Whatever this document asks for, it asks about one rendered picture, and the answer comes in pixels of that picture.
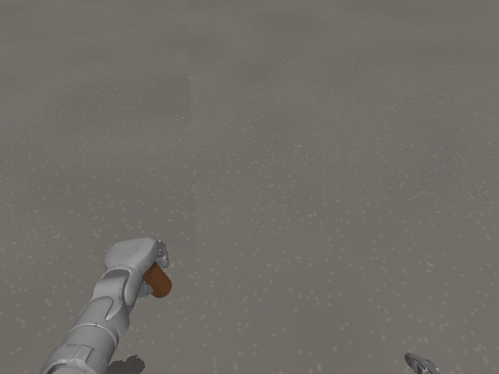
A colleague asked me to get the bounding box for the left robot hand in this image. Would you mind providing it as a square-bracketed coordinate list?
[104, 237, 169, 298]

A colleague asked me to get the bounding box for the right robot hand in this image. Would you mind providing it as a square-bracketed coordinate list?
[405, 353, 440, 374]

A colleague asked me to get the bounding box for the left robot arm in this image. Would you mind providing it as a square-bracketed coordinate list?
[38, 265, 142, 374]

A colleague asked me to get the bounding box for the can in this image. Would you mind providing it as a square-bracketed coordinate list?
[143, 261, 172, 298]

